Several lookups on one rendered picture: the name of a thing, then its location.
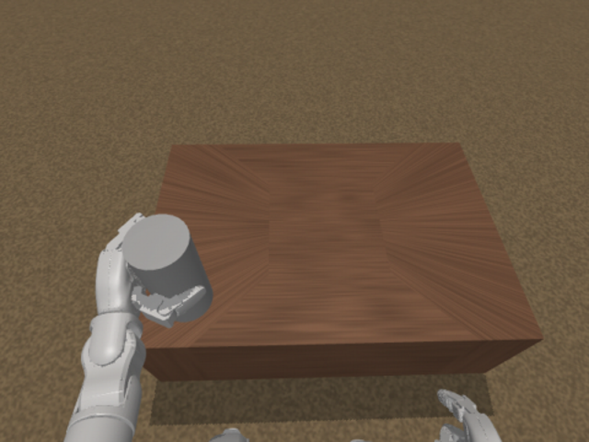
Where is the left robot hand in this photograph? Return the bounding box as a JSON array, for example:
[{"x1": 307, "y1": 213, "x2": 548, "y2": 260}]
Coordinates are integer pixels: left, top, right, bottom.
[{"x1": 96, "y1": 213, "x2": 206, "y2": 328}]

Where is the can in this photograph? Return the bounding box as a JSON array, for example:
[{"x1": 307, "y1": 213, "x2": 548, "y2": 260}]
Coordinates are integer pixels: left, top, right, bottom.
[{"x1": 121, "y1": 215, "x2": 214, "y2": 322}]

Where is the left robot arm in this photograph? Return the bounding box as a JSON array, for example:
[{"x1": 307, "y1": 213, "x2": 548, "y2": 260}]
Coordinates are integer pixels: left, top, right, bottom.
[{"x1": 64, "y1": 311, "x2": 146, "y2": 442}]

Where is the right robot hand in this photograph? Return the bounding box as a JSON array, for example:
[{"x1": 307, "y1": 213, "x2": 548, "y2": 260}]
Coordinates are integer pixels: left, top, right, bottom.
[{"x1": 434, "y1": 389, "x2": 502, "y2": 442}]

